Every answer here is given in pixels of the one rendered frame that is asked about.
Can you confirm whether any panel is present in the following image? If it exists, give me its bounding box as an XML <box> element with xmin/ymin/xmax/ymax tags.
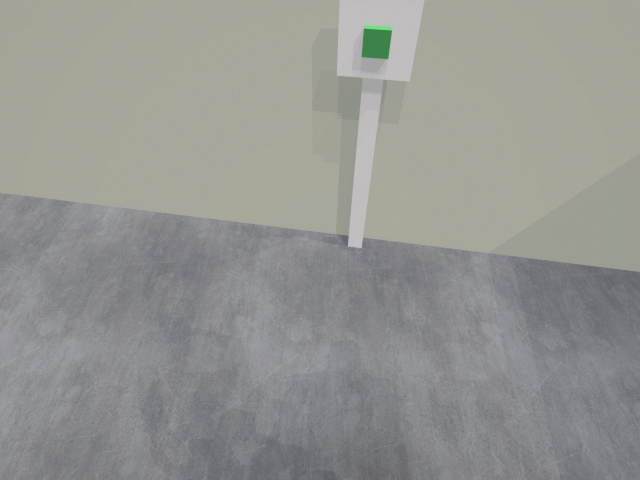
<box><xmin>337</xmin><ymin>0</ymin><xmax>424</xmax><ymax>248</ymax></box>

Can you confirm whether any button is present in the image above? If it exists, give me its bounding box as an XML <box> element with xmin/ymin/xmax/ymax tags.
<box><xmin>362</xmin><ymin>25</ymin><xmax>392</xmax><ymax>59</ymax></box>

